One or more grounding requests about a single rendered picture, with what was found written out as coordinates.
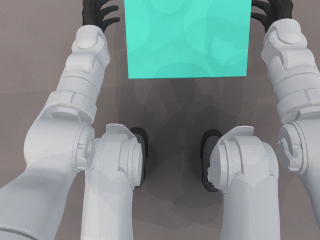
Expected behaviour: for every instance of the robot left shin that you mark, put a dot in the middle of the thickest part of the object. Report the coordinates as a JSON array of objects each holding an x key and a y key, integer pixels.
[{"x": 112, "y": 128}]

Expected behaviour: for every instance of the right robot forearm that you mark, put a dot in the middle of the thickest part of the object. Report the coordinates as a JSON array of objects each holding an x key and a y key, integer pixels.
[{"x": 292, "y": 71}]

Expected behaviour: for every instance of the carton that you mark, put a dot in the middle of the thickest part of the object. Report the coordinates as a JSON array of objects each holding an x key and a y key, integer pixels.
[{"x": 181, "y": 39}]

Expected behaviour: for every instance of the robot left hand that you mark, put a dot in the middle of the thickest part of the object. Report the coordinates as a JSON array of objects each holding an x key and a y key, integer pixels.
[{"x": 92, "y": 14}]

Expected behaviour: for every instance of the left robot forearm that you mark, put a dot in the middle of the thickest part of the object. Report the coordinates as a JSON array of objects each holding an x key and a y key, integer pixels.
[{"x": 80, "y": 83}]

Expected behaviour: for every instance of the robot left upper arm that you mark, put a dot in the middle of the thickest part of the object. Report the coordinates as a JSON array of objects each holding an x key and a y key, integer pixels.
[{"x": 32, "y": 205}]

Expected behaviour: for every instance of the robot right upper arm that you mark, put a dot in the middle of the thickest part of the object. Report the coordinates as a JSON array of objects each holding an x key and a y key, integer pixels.
[{"x": 298, "y": 151}]

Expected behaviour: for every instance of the robot right hand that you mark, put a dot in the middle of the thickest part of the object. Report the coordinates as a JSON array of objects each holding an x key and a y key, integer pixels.
[{"x": 275, "y": 10}]

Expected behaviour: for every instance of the robot left foot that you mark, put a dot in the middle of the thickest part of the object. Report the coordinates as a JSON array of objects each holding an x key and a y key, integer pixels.
[{"x": 142, "y": 139}]

